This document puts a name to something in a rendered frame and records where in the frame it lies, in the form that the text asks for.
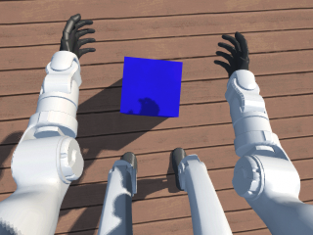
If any robot left upper arm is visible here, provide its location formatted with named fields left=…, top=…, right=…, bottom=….
left=0, top=135, right=84, bottom=235

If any robot left shin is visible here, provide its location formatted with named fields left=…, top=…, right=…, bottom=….
left=108, top=160, right=132, bottom=180

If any left robot forearm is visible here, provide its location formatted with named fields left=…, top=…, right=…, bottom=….
left=11, top=50, right=82, bottom=182

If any right robot forearm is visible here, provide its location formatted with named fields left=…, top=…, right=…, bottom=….
left=225, top=70, right=300, bottom=190

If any robot right hand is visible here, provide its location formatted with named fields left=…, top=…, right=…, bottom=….
left=213, top=32, right=249, bottom=78

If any robot right upper arm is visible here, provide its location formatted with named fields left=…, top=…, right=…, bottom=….
left=232, top=154, right=313, bottom=235

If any carton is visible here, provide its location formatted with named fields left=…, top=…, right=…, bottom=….
left=120, top=56, right=183, bottom=118

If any robot left hand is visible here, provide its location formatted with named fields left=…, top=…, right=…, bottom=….
left=59, top=13, right=96, bottom=60

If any robot right thigh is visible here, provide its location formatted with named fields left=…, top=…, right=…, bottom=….
left=178, top=160, right=233, bottom=235

